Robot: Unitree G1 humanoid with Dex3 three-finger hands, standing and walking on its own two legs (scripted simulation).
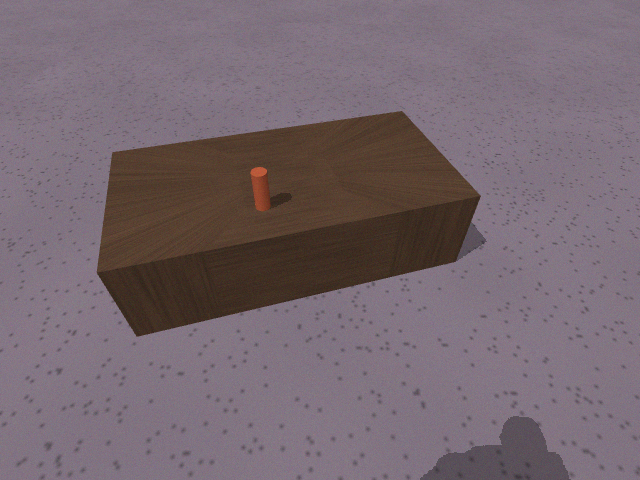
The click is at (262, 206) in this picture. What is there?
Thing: squat round
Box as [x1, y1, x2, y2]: [250, 167, 270, 210]
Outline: 253,168 250,172 255,206 258,210 266,210 270,206 266,170 262,167
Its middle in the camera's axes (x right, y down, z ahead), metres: -0.20 -0.19 +1.32
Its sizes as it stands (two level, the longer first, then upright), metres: 0.054 0.054 0.146
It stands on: a support 0.36 m high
